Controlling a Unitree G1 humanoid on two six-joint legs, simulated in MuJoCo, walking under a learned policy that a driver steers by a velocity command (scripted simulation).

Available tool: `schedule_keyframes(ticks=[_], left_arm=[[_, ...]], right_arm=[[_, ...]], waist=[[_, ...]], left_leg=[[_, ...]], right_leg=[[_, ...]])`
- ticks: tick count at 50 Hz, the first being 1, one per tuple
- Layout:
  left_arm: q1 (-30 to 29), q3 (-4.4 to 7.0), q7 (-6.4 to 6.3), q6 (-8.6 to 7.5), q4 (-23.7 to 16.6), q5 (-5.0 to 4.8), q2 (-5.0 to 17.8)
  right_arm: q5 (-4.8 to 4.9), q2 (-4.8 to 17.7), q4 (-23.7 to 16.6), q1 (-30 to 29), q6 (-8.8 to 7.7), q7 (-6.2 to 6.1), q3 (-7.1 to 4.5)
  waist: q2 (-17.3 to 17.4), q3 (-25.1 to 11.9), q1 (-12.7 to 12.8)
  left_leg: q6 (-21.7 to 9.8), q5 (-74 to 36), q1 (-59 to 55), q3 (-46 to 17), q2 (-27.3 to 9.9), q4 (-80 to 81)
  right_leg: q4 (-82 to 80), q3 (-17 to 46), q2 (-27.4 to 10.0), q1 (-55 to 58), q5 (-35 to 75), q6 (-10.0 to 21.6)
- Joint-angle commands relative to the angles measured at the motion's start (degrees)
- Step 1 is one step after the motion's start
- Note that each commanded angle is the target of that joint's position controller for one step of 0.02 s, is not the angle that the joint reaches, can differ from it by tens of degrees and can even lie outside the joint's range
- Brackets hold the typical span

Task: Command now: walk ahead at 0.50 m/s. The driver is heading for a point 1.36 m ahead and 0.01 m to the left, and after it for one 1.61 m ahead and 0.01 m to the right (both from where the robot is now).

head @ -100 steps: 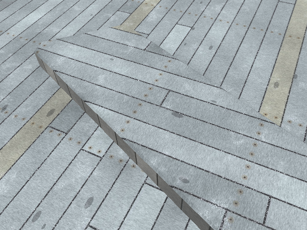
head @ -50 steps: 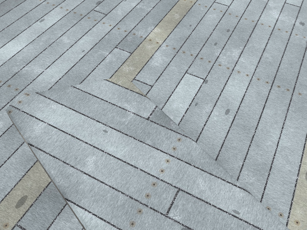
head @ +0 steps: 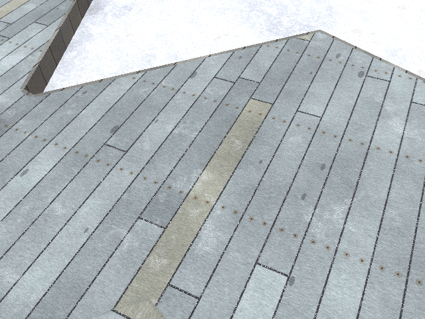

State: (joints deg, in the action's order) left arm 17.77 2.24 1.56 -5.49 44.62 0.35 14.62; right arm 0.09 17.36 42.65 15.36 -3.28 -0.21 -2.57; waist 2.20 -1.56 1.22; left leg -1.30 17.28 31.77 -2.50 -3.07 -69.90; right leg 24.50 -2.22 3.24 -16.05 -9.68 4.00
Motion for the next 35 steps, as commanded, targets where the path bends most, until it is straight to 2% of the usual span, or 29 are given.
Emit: schedule_keyframes(ticks=[1, 3, 6, 7, 10, 11, 14, 15, 16, 17, 18, 19, 20, 21, 22, 23, 24, 25, 26, 27, 28, 29, 30, 31, 32, 33, 35], left_arm=[[3.2, 1.61, -0.59, -0.88, -1.57, 0.9, 7.5], [4.5, 1.68, -0.61, -0.26, -0.8, 0.13, 7.6], [5.78, 1.62, -0.5, 0.49, -0.45, -0.42, 7.46], [6.79, 1.7, -0.46, 0.61, -0.1, -0.41, 7.68], [9.89, 1.95, -0.83, 1.12, 0.96, -0.21, 8.88], [10.61, 2.04, -0.94, 1.44, 1.26, 0.09, 9.27], [9.81, 2.37, -1.39, 2.04, 1.46, 0.65, 10.07], [8.33, 2.67, -1.69, 1.88, 1.38, 0.96, 10.88], [5.25, 2.76, -1.73, 1.84, 0.57, 0.85, 11.12], [4.82, 2.71, -1.66, 1.97, 0.36, 0.62, 10.87], [5.25, 2.44, -1.75, 2.19, 0.54, 0.49, 10.14], [10.69, 1.42, -1.65, 2.26, -0.8, 0.24, 6.11], [12.63, 1.07, -1.41, 2.43, -0.9, 0.4, 4.59], [8.03, 1.7, -1.52, 2.44, -1.32, 1.2, 7.32], [4.65, 1.78, -1.17, 2.36, -1.84, 0.64, 7.45], [3.87, 1.6, -0.9, 2.69, -1.48, 0.34, 7.03], [3.03, 1.62, -0.67, 3.58, -2.23, 1.21, 6.58], [2.4, 1.99, -0.6, 4.55, -1.83, 2.05, 7.16], [0.73, 2.1, -0.69, 5.22, -2.59, 2.05, 7.12], [-1.93, 2.48, -0.4, 5.54, -3.61, 1.47, 6.82], [0.27, -1.75, 1.23, 2.44, -2.85, 8.5, -1.34], [-1.56, -1.39, 1.53, 1.55, -2.34, 8.18, -0.79], [-3.32, -1.13, 1.65, 1.08, -3.17, 6.83, 1.03], [-5.02, -0.94, 1.89, 0.96, -3.75, 5.86, 2.44], [-6.61, -1.1, 1.88, 1.18, -4.4, 5.34, 3.03], [-7.68, -1.24, 1.55, 1.71, -4.87, 5.13, 3.22], [-10.7, -1.81, 1.1, 2.14, -6.33, 5.67, 2.61]], right_arm=[[-3.9, 1.03, -3.41, 2.6, 2.04, 1.02, -0.12], [-3.13, 0.78, -4.27, -0.57, 2.79, 1.48, 0.13], [-2.42, 0.3, -5.61, -6.48, 2.68, 1.81, 0.53], [-2.18, 0.15, -6.14, -8.57, 2.59, 1.8, 0.64], [-2.48, 0.29, -7.81, -14.1, 2.07, 1.99, 0.58], [-2.44, 0.48, -7.79, -14.8, 2.17, 2.04, 0.5], [-2.28, 1.68, -8.33, -15.98, 1.93, 2.25, 0.0], [-2.65, 2.73, -7.18, -12.34, 1.65, 2.13, -0.6], [-2.72, 3.34, -5.35, -7.36, 1.44, 1.83, -1.02], [-3.04, 3.72, -2.83, -1.14, 1.0, 1.54, -1.53], [-3.48, 4.39, 0.17, 7.17, 0.33, 1.19, -2.14], [-4.31, 10.31, 1.29, 13.51, -0.17, 0.67, -3.6], [-1.35, 10.35, 2.04, 14.58, 0.49, 0.86, -3.8], [-0.11, 7.93, 0.98, 9.76, 0.64, 1.11, -3.0], [-0.63, 4.89, -0.21, 4.4, 0.49, 1.24, -2.11], [-1.25, 3.19, 0.23, 2.58, 0.44, 1.48, -1.52], [-1.38, 3.23, 1.14, 2.31, 0.42, 1.2, -1.39], [-2.34, 3.95, 1.73, 2.54, -0.39, 1.34, -1.52], [-2.35, 4.66, 2.55, 3.36, -1.03, 1.27, -1.66], [-1.46, 5.61, 4.16, 4.19, -1.81, 0.91, -2.06], [-7.2, -7.85, 1.92, 3.09, -5.19, 0.32, 2.67], [-7.2, -5.32, 3.16, 3.91, -5.73, 0.29, 2.26], [-6.82, -1.5, 3.33, 4.74, -5.52, 0.49, 1.59], [-6.23, 0.76, 4.07, 5.78, -5.2, 1.09, 1.3], [-6.37, 0.89, 4.86, 7.74, -5.09, 1.51, 1.61], [-6.34, -0.13, 6.08, 11.52, -5.07, 1.85, 2.23], [-6.03, -2.15, 7.79, 15.66, -5.24, 2.42, 3.59]], waist=[[-4.25, 0.79, -2.82], [-5.32, 1.61, -2.19], [-6.53, 2.18, -0.31], [-6.32, 2.76, 0.51], [-5.36, 4.12, 2.44], [-6.13, 3.94, 2.74], [-6.57, 5.55, 1.98], [-7.83, 4.35, -0.31], [-6.81, 2.55, -2.81], [-5.55, -0.46, -4.83], [-3.0, -3.68, -8.23], [7.73, -10.11, -7.23], [14.97, -13.95, -6.15], [5.78, -5.22, -5.31], [2.3, -0.66, -4.05], [0.35, 1.93, -2.78], [2.39, 4.45, -1.67], [1.79, 5.28, -1.65], [2.04, 4.56, -1.52], [0.82, 6.05, -0.47], [-0.77, 1.59, -1.07], [-1.15, 3.47, -1.89], [0.27, 2.15, -2.53], [0.9, 2.95, -2.73], [-0.18, 3.45, -3.24], [0.25, 4.06, -4.34], [-0.54, 5.84, -5.37]], left_leg=[[1.72, -3.63, 4.97, 0.82, -2.6, 6.61], [2.23, -8.46, 6.79, 1.83, -3.24, 11.98], [1.94, -15.37, 6.03, 3.03, -3.43, 21.72], [1.68, -16.74, 5.99, 3.37, -3.28, 24.15], [0.54, -18.36, 6.64, 3.71, -2.26, 30.07], [0.21, -17.57, 6.26, 3.49, -1.9, 29.74], [-1.63, -11.68, 3.15, 4.01, -0.36, 34.5], [-3.35, -14.68, -0.53, 2.21, -0.98, 32.02], [-4.33, -10.08, -6.85, 3.41, 1.03, 33.65], [-5.3, -7.89, -15.52, 5.16, 3.76, 36.19], [-6.74, -9.9, -26.31, 5.1, 4.25, 40.95], [-11.81, -14.28, -42.72, -11.0, -9.99, 41.29], [-17.44, -13.21, -47.2, -31.34, -16.8, 48.91], [-16.55, -11.33, -40.59, -27.25, -15.68, 51.51], [-15.62, -13.04, -34.01, -21.82, -14.66, 52.69], [-14.23, -10.86, -27.31, -17.1, -12.93, 56.14], [-13.72, -9.56, -23.27, -15.13, -11.84, 58.15], [-13.44, -11.03, -21.07, -13.07, -10.86, 58.87], [-13.32, -14.0, -21.23, -11.6, -10.29, 59.66], [-11.78, -12.37, -20.87, -9.38, -9.09, 60.39], [-11.02, -1.77, -23.85, -9.21, -8.47, 56.34], [-11.86, -0.78, -23.38, -7.64, -7.38, 54.72], [-12.43, 0.63, -20.67, -5.76, -5.62, 54.1], [-13.33, 0.4, -17.43, -5.69, -5.85, 53.3], [-13.92, -0.24, -15.34, -5.43, -6.06, 51.04], [-14.57, -0.45, -16.27, -6.06, -6.54, 49.32], [-15.0, -1.11, -17.58, -8.1, -7.71, 45.6]], right_leg=[[-13.48, 13.45, -15.04, 5.19, 26.8, 9.43], [-13.97, 9.9, -13.51, 6.89, 29.02, 8.68], [-15.26, 7.86, -12.52, 8.78, 24.04, 7.99], [-15.67, 7.94, -12.85, 9.8, 22.26, 8.0], [-15.34, 8.41, -14.52, 15.4, 21.18, 8.11], [-14.53, 8.62, -14.97, 17.17, 21.69, 8.35], [-12.38, 8.16, -15.84, 19.5, 22.33, 7.34], [-9.19, 8.02, -17.77, 19.99, 28.76, 6.98], [-4.23, 5.1, -15.88, 18.26, 36.3, 5.65], [4.12, 4.14, -14.12, 16.68, 41.38, 4.9], [16.33, 2.46, -11.3, 12.15, 39.02, 3.79], [37.17, -0.38, -5.89, -2.62, 13.07, 1.29], [51.0, 1.82, 3.41, -17.11, -21.46, -0.07], [51.31, 6.65, -0.32, -22.83, -19.1, 0.48], [48.01, 7.32, -2.79, -21.64, -14.84, 0.42], [42.83, 7.17, -4.7, -17.33, -13.43, -0.07], [38.6, 6.59, -5.81, -15.09, -13.68, -0.87], [37.64, 6.74, -5.28, -13.56, -8.97, -0.91], [36.55, 6.44, -4.86, -13.53, -6.88, -1.15], [31.94, 8.7, -5.58, -15.7, -2.23, -1.57], [29.65, 13.77, -8.21, -19.88, 9.1, 0.28], [22.73, 13.09, -7.44, -22.64, 16.66, -0.1], [19.63, 9.85, -6.18, -20.73, 21.96, -0.94], [18.71, 8.69, -6.23, -19.83, 25.96, -1.6], [16.73, 8.52, -6.97, -19.74, 29.86, -2.09], [15.59, 8.41, -7.48, -21.14, 31.04, -2.85], [12.97, 8.43, -8.38, -23.95, 33.1, -3.07]])
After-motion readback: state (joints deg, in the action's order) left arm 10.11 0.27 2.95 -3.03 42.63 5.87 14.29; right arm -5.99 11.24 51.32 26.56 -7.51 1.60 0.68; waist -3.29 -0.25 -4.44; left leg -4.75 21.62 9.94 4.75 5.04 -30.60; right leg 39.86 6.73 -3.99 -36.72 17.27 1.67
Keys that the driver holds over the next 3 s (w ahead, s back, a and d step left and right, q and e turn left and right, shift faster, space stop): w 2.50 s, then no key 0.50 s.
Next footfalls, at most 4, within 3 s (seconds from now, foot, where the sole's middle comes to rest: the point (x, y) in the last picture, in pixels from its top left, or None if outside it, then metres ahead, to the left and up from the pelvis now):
0.36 left None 0.32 0.13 -0.78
0.96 right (264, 285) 0.69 -0.11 -0.91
1.42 left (199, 222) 0.95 0.14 -0.91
1.96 right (255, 168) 1.24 -0.10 -0.91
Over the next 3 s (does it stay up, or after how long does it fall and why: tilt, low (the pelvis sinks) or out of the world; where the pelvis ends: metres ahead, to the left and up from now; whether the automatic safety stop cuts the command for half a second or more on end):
stays up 1.54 0.05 -0.13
